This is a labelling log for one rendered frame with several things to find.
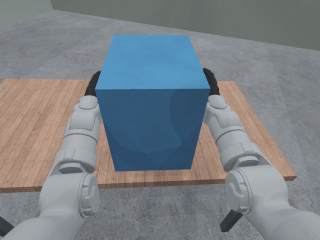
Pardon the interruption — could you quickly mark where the robot left hand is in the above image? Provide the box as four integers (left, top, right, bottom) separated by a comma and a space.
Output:
84, 71, 101, 97

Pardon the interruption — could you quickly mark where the robot right upper arm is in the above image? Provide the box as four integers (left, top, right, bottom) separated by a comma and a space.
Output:
225, 164, 320, 240

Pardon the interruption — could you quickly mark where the left robot forearm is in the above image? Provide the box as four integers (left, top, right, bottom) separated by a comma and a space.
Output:
39, 95, 102, 213

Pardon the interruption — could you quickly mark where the robot right hand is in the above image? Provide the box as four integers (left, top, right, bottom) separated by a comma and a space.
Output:
203, 68, 220, 96

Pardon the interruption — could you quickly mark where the table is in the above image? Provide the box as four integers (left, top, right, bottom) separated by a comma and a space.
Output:
0, 79, 297, 237

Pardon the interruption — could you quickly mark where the right robot forearm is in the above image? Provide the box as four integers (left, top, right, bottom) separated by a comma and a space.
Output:
203, 95, 289, 201

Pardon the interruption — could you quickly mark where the robot left upper arm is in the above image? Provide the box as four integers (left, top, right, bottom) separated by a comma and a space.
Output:
1, 172, 100, 240

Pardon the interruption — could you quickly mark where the carton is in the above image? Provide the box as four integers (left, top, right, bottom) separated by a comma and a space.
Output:
95, 35, 211, 172

